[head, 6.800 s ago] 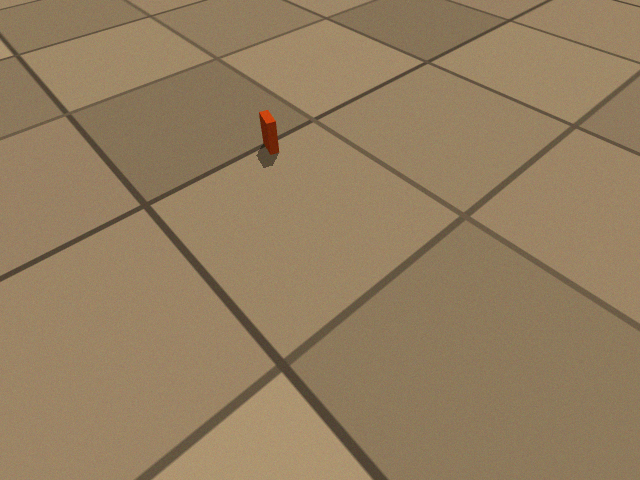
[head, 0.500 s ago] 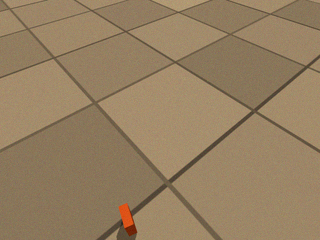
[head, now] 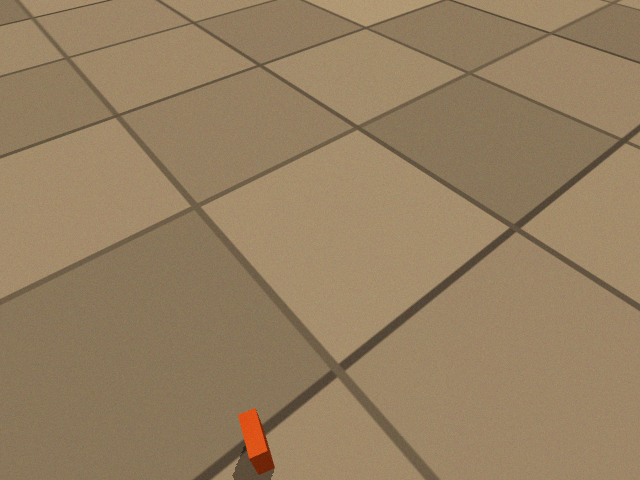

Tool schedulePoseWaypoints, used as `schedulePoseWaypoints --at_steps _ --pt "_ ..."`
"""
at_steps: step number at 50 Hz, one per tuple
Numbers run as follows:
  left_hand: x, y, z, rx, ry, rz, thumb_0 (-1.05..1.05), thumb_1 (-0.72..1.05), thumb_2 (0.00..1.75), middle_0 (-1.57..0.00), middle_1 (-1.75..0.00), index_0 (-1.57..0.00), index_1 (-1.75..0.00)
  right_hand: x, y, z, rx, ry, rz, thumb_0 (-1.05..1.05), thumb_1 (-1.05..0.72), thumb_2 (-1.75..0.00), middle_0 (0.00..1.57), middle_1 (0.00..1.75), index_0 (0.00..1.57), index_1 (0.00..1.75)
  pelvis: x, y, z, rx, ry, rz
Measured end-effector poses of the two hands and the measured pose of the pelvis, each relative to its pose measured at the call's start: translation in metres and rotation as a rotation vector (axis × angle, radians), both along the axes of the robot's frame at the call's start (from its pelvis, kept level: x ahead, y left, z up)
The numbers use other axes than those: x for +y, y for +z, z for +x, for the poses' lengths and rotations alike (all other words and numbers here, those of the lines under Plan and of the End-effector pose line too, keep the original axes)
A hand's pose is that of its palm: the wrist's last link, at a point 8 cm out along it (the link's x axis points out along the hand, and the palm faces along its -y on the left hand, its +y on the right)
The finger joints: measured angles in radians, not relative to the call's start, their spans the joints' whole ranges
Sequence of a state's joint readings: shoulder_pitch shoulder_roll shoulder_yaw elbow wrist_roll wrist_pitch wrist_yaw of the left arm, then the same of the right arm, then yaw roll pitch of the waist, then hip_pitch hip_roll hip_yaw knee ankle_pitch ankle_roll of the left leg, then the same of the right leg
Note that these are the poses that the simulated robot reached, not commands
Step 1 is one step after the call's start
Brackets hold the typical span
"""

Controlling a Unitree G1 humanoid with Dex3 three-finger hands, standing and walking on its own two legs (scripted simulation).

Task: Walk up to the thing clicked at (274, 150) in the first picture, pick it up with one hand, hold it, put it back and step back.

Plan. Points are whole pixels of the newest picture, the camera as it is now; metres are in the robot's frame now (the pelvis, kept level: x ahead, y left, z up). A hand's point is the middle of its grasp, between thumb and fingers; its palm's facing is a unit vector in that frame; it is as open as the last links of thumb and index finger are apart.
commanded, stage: stand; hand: left
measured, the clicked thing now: (257, 442) +0.36 +0.20 -0.69
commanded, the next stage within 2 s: go down in 1.76 s
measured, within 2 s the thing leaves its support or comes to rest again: neither
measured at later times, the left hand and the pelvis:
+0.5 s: hand out of the picture +0.08 +0.24 -0.15, palm faces -0.02 -0.94 -0.35, open 7.4 cm; pelvis +0.00 -0.01 +0.00, yaw +0 degrees
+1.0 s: hand out of the picture +0.08 +0.24 -0.15, palm faces -0.03 -0.93 -0.35, open 7.4 cm; pelvis +0.00 -0.01 +0.00, yaw +0 degrees
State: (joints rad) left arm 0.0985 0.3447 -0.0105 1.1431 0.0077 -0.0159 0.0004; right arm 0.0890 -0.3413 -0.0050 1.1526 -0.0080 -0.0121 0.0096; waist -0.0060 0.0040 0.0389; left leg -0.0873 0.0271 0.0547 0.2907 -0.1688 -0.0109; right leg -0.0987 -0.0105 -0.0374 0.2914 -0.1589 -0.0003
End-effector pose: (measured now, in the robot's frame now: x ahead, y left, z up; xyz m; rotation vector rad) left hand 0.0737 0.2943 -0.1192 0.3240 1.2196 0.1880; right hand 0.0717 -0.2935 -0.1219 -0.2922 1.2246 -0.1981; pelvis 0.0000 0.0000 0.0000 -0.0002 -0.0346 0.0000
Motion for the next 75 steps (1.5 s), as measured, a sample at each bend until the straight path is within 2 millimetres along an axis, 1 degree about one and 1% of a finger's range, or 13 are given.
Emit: schedulePoseWaypoints --at_steps 7,16,37,49,75 --pt "-0.002 -0.001 -0.003 0.007 0.006 0.0 0.01 0.91 0.9 -0.2 -0.3 -0.2 -0.3 -0.003 0.0 0.001 0.003 0.005 -0.002 0.0 -0.9 -0.89 0.2 0.3 0.2 0.3 -0.003 0.0 0.001 0.0 0.003 0.0" --pt "-0.004 0.001 -0.002 0.004 0.008 0.006 0.01 0.91 0.9 -0.2 -0.3 -0.2 -0.3 -0.006 -0.002 0.0 0.005 0.007 0.001 0.0 -0.9 -0.89 0.2 0.3 0.2 0.3 -0.006 0.0 0.002 -0.004 0.004 0.0" --pt "-0.009 0.002 -0.002 0.001 0.004 0.009 0.01 0.91 0.9 -0.2 -0.3 -0.2 -0.3 -0.013 -0.002 -0.007 0.015 0.004 -0.003 0.0 -0.9 -0.89 0.2 0.3 0.2 0.3 -0.012 0.0 0.002 -0.007 0.002 -0.001" --pt "-0.009 0.003 -0.002 0.001 0.004 0.011 0.01 0.9 0.9 -0.2 -0.3 -0.2 -0.3 -0.014 -0.003 -0.008 0.02 0.006 -0.001 0.0 -0.9 -0.89 0.2 0.3 0.2 0.3 -0.013 -0.001 0.002 -0.006 0.001 0.0" --pt "-0.011 0.002 0.002 0.01 0.002 0.011 0.01 0.9 0.9 -0.2 -0.3 -0.2 -0.3 -0.015 -0.003 -0.002 0.026 0.007 -0.003 0.0 -0.9 -0.89 0.2 0.3 0.2 0.3 -0.014 0.0 0.008 0.001 0.0 -0.001"
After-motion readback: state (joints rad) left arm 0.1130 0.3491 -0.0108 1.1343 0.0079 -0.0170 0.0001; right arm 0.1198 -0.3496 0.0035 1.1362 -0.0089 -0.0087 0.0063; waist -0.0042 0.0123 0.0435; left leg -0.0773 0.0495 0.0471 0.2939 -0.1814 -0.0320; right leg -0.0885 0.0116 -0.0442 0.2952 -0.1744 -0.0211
